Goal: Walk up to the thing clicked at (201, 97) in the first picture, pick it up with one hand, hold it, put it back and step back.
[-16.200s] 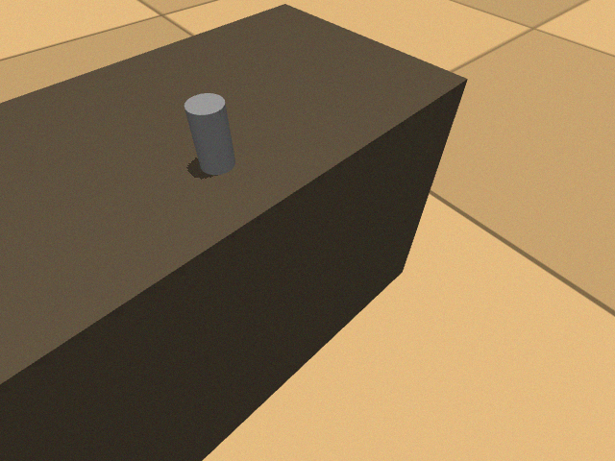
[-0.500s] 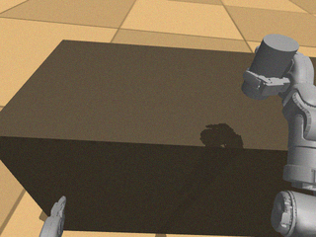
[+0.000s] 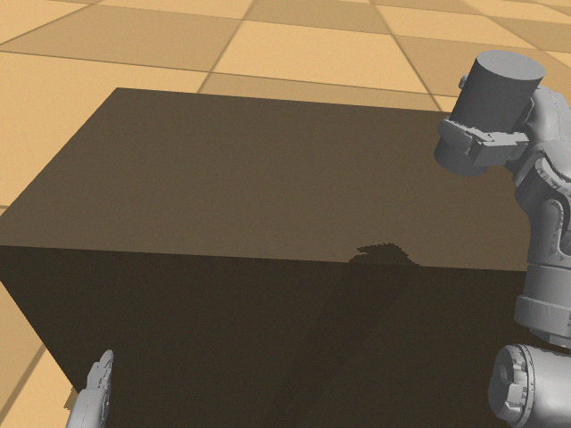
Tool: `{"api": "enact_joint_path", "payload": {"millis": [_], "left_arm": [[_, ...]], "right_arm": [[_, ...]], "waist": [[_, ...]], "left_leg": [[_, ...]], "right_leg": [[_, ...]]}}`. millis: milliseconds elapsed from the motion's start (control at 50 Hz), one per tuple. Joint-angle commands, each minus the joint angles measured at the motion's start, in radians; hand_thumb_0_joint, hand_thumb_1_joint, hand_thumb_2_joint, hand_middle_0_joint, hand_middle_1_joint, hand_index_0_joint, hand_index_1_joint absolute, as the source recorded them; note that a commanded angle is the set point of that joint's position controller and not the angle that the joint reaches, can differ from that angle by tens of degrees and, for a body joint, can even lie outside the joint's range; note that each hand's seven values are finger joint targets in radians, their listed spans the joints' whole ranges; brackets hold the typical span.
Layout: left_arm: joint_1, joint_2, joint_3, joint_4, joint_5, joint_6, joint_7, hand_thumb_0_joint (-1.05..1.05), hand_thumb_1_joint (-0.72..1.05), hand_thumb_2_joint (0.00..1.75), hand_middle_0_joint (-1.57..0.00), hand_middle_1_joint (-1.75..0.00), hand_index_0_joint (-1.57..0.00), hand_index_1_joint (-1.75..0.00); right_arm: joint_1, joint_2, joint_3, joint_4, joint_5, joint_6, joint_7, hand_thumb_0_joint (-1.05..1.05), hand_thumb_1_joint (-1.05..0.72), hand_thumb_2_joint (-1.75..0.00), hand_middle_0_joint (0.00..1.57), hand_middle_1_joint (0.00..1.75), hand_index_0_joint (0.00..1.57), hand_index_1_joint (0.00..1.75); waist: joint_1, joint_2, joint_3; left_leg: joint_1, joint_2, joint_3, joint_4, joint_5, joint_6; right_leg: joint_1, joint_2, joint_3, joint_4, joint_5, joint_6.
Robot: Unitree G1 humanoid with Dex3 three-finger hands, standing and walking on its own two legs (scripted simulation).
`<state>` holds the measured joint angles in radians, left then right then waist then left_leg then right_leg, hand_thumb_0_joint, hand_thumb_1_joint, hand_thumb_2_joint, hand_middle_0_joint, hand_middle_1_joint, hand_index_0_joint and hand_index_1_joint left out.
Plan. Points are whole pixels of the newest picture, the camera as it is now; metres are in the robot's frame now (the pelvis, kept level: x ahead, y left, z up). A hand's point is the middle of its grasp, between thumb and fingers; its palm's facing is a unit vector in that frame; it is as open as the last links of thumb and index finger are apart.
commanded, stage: lift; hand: right
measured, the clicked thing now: (482, 117) +0.36 -0.19 +0.32
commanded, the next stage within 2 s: hold in 0.04 s
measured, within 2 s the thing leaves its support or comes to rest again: neither
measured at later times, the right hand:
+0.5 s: hand (478, 109) +0.36 -0.18 +0.33, palm faces +0.15 +0.99 -0.01, open 9.2 cm
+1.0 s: hand (483, 116) +0.34 -0.18 +0.32, palm faces +0.15 +0.99 -0.02, open 9.2 cm
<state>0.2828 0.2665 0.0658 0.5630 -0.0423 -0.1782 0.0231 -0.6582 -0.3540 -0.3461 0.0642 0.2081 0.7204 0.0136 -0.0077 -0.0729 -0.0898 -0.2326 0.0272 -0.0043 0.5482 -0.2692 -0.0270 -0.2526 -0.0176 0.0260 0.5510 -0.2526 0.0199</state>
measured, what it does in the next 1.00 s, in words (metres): stands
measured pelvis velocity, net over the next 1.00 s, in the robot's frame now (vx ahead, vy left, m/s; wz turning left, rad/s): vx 0.01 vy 0.00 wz -0.01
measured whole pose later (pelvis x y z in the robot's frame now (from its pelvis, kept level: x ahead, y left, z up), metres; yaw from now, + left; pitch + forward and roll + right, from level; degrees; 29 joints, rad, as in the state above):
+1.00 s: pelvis +0.01 +0.00 +0.00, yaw -1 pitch -3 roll +0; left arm 0.24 0.27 0.06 0.66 -0.05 -0.21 0.02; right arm -0.66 -0.36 -0.36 -0.08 0.24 0.90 0.03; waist -0.02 -0.09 -0.10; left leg -0.21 0.03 0.01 0.53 -0.27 -0.03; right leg -0.24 -0.01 0.04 0.55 -0.26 0.02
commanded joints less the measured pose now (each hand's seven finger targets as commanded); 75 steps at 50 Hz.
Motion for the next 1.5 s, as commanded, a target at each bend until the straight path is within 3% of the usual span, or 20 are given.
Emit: {"api": "enact_joint_path", "payload": {"millis": [0,20,80,120,180,260,280,360,500,560,640,780,920,960,980,1040,1060,1220,1360,1480], "left_arm": [[-0.146,0.118,0.042,-0.146,-0.002,-0.07,0.006,0.0,-0.54,0.04,-0.04,-0.04,-0.04,-0.04],[-0.167,0.087,0.009,-0.156,-0.001,-0.075,0.004,0.0,-0.54,0.05,-0.04,-0.05,-0.04,-0.05],[-0.162,0.126,0.054,-0.164,0.0,-0.085,0.009,0.0,-0.54,0.05,-0.04,-0.05,-0.04,-0.04],[-0.164,0.105,0.028,-0.159,-0.001,-0.085,0.007,0.0,-0.55,0.05,-0.04,-0.05,-0.04,-0.05],[-0.154,0.148,0.077,-0.136,0.0,-0.079,0.017,0.0,-0.54,0.05,-0.04,-0.04,-0.04,-0.05],[-0.161,0.144,0.071,-0.149,0.0,-0.08,0.017,0.0,-0.54,0.04,-0.04,-0.05,-0.04,-0.05],[-0.16,0.116,0.044,-0.132,-0.002,-0.079,0.013,0.0,-0.54,0.04,-0.04,-0.05,-0.04,-0.04],[-0.209,0.106,0.035,-0.119,-0.005,-0.086,0.012,0.0,-0.54,0.04,-0.04,-0.05,-0.04,-0.05],[-0.168,0.139,0.061,-0.115,-0.005,-0.086,0.001,0.0,-0.53,0.04,-0.04,-0.05,-0.05,-0.04],[-0.182,0.113,0.036,-0.106,-0.007,-0.08,0.0,0.0,-0.53,0.04,-0.04,-0.05,-0.05,-0.04],[-0.189,0.141,0.065,-0.128,-0.003,-0.082,0.007,0.0,-0.54,0.04,-0.04,-0.05,-0.04,-0.04],[-0.207,0.102,0.031,-0.097,-0.008,-0.087,0.007,0.0,-0.53,0.04,-0.04,-0.05,-0.05,-0.05],[-0.196,0.114,0.036,-0.055,-0.007,-0.099,0.006,0.0,-0.53,0.04,-0.05,-0.05,-0.05,-0.05],[-0.223,0.117,0.034,-0.102,-0.007,-0.107,0.002,0.0,-0.53,0.04,-0.05,-0.05,-0.05,-0.05],[-0.186,0.145,0.069,-0.087,-0.006,-0.103,0.01,0.0,-0.53,0.04,-0.05,-0.05,-0.05,-0.05],[-0.221,0.113,0.03,-0.108,-0.008,-0.108,0.004,0.0,-0.53,0.04,-0.05,-0.05,-0.05,-0.05],[-0.184,0.118,0.05,-0.066,-0.007,-0.103,0.012,0.0,-0.53,0.04,-0.05,-0.05,-0.05,-0.05],[-0.232,0.105,0.025,-0.073,-0.005,-0.116,0.01,0.0,-0.53,0.04,-0.05,-0.05,-0.05,-0.05],[-0.183,0.125,0.045,-0.062,-0.007,-0.102,0.003,0.0,-0.52,0.03,-0.05,-0.05,-0.06,-0.04],[-0.18,0.126,0.051,-0.086,-0.007,-0.098,0.006,0.0,-0.54,0.04,-0.04,-0.05,-0.05,-0.05]], "right_arm": [[-0.476,-0.196,-0.026,-0.214,0.009,-0.036,0.004,0.0,-0.36,-1.29,1.33,1.43,1.36,1.43],[-0.489,-0.182,-0.013,-0.229,0.011,-0.032,0.007,0.0,-0.39,-1.3,1.34,1.44,1.37,1.44],[-0.495,-0.222,-0.057,-0.245,0.019,-0.024,0.004,0.0,-0.4,-1.33,1.36,1.46,1.39,1.46],[-0.491,-0.234,-0.068,-0.262,0.02,-0.015,0.005,0.0,-0.37,-1.31,1.34,1.44,1.37,1.44],[-0.467,-0.252,-0.097,-0.252,0.023,0.0,-0.006,0.0,-0.32,-1.31,1.33,1.44,1.36,1.44],[-0.473,-0.226,-0.074,-0.255,0.021,0.018,-0.005,0.0,-0.29,-1.31,1.31,1.44,1.35,1.44],[-0.477,-0.222,-0.067,-0.263,0.021,0.023,-0.001,0.0,-0.28,-1.3,1.3,1.43,1.34,1.43],[-0.488,-0.191,-0.031,-0.259,0.023,0.039,0.012,0.0,-0.31,-1.31,1.32,1.44,1.35,1.44],[-0.474,-0.22,-0.068,-0.302,0.034,0.074,0.021,0.0,-0.3,-1.32,1.32,1.45,1.35,1.45],[-0.449,-0.223,-0.078,-0.314,0.038,0.082,0.015,0.0,-0.31,-1.32,1.32,1.45,1.36,1.45],[-0.46,-0.242,-0.101,-0.294,0.034,0.085,0.0,0.0,-0.29,-1.32,1.32,1.45,1.36,1.45],[-0.478,-0.204,-0.044,-0.335,0.027,0.083,0.002,0.0,-0.3,-1.32,1.32,1.44,1.35,1.44],[-0.441,-0.199,-0.045,-0.3,0.037,0.109,0.02,0.0,-0.29,-1.31,1.3,1.43,1.34,1.43],[-0.465,-0.217,-0.063,-0.35,0.042,0.097,0.02,0.0,-0.29,-1.32,1.31,1.44,1.35,1.44],[-0.457,-0.263,-0.106,-0.316,0.042,0.1,0.015,0.0,-0.3,-1.32,1.31,1.44,1.35,1.44],[-0.493,-0.253,-0.094,-0.373,0.048,0.088,0.008,0.0,-0.3,-1.33,1.32,1.45,1.36,1.45],[-0.467,-0.256,-0.11,-0.301,0.046,0.093,0.002,0.0,-0.3,-1.32,1.32,1.44,1.36,1.44],[-0.506,-0.186,-0.02,-0.297,0.031,0.106,0.011,0.0,-0.29,-1.31,1.31,1.44,1.35,1.44],[-0.429,-0.244,-0.101,-0.287,0.044,0.119,0.021,0.0,-0.26,-1.31,1.3,1.44,1.34,1.44],[-0.428,-0.259,-0.118,-0.307,0.039,0.087,-0.003,0.0,-0.25,-1.32,1.32,1.45,1.36,1.45]], "waist": [[0.012,0.03,-0.122],[0.004,0.031,-0.124],[0.009,0.061,-0.195],[-0.007,0.062,-0.201],[-0.003,0.082,-0.2],[0.002,0.093,-0.197],[-0.006,0.084,-0.182],[-0.007,0.064,-0.137],[0.0,0.056,-0.223],[-0.014,0.087,-0.181],[-0.01,0.108,-0.188],[-0.009,0.035,-0.16],[0.003,0.034,-0.141],[-0.002,0.04,-0.211],[0.001,0.068,-0.202],[-0.017,0.067,-0.211],[-0.007,0.073,-0.162],[0.003,0.055,-0.155],[-0.012,0.063,-0.18],[-0.013,0.098,-0.139]], "left_leg": [[-0.059,-0.031,0.062,-0.128,0.024,0.019],[-0.047,-0.031,0.065,-0.128,0.021,0.018],[-0.012,-0.03,0.068,-0.118,0.085,0.015],[0.0,-0.028,0.069,-0.109,0.108,0.014],[-0.004,-0.026,0.068,-0.113,0.114,0.015],[-0.001,-0.029,0.072,-0.108,0.149,0.016],[-0.001,-0.029,0.074,-0.109,0.154,0.016],[-0.027,-0.032,0.074,-0.116,0.083,0.018],[0.015,-0.026,0.075,-0.103,0.203,0.017],[0.011,-0.024,0.075,-0.113,0.174,0.012],[0.006,-0.027,0.075,-0.112,0.164,0.013],[-0.015,-0.027,0.071,-0.113,0.109,0.021],[-0.03,-0.033,0.078,-0.121,0.065,0.019],[0.0,-0.031,0.079,-0.116,0.103,0.019],[-0.004,-0.032,0.081,-0.115,0.116,0.017],[0.01,-0.031,0.081,-0.112,0.114,0.018],[-0.013,-0.031,0.079,-0.114,0.107,0.018],[-0.025,-0.031,0.076,-0.118,0.067,0.015],[0.008,-0.026,0.078,-0.115,0.153,0.012],[-0.011,-0.026,0.074,-0.121,0.123,0.013]], "right_leg": [[0.084,0.032,-0.037,-0.101,0.016,-0.037],[0.083,0.033,-0.033,-0.1,0.014,-0.037],[0.111,0.035,-0.031,-0.084,0.076,-0.037],[0.107,0.036,-0.032,-0.075,0.102,-0.036],[0.115,0.037,-0.034,-0.077,0.104,-0.039],[0.122,0.034,-0.031,-0.072,0.141,-0.036],[0.116,0.033,-0.029,-0.075,0.148,-0.037],[0.099,0.032,-0.025,-0.093,0.084,-0.034],[0.139,0.037,-0.028,-0.068,0.202,-0.034],[0.112,0.041,-0.029,-0.07,0.167,-0.036],[0.123,0.037,-0.029,-0.07,0.163,-0.037],[0.11,0.035,-0.028,-0.083,0.116,-0.031],[0.097,0.033,-0.021,-0.095,0.069,-0.032],[0.125,0.034,-0.023,-0.087,0.112,-0.029],[0.122,0.033,-0.022,-0.08,0.124,-0.033],[0.116,0.035,-0.023,-0.079,0.125,-0.03],[0.106,0.033,-0.024,-0.078,0.114,-0.033],[0.096,0.037,-0.024,-0.087,0.07,-0.034],[0.107,0.042,-0.026,-0.073,0.154,-0.034],[0.095,0.039,-0.031,-0.074,0.122,-0.038]]}}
